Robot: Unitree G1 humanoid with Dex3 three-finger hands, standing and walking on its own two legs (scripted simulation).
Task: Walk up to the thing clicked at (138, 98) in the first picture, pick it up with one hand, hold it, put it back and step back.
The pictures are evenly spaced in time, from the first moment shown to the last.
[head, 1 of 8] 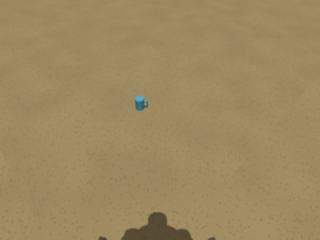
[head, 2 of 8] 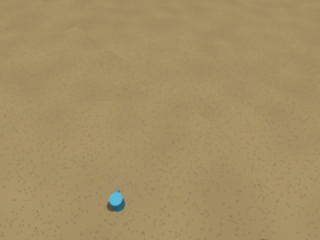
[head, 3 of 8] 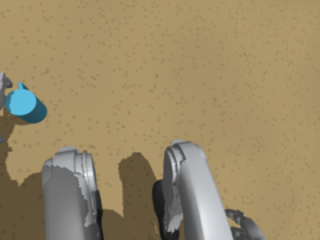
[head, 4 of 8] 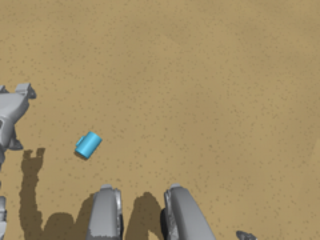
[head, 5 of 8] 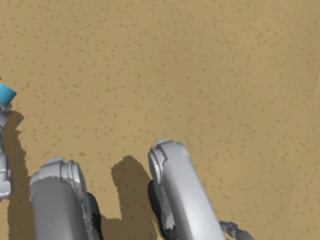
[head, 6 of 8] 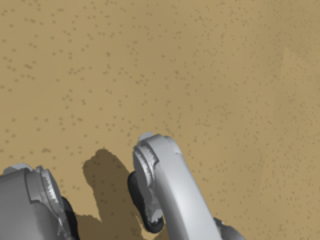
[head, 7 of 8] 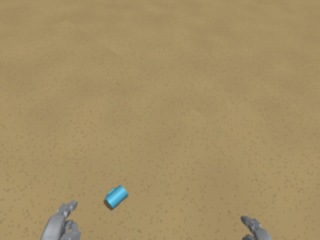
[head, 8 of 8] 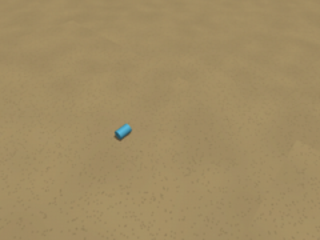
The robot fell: no
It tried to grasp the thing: yes
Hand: left
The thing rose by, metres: 0.65
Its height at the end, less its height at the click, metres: -0.03
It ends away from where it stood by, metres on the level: 0.02
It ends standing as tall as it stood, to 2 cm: no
